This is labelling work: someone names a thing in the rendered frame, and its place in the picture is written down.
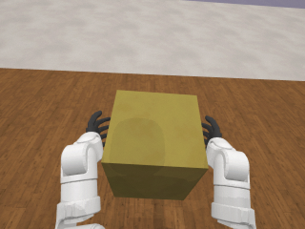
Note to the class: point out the carton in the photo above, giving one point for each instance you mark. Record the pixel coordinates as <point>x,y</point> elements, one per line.
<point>155,145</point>

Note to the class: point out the robot left forearm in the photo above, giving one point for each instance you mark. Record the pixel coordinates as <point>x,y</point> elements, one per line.
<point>79,198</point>

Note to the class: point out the right robot hand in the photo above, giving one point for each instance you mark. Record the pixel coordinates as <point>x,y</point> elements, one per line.
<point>214,130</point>

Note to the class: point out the left robot hand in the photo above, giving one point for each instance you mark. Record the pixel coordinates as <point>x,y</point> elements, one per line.
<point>93,125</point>

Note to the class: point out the robot right forearm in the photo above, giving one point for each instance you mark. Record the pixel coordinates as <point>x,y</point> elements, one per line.
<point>231,204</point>

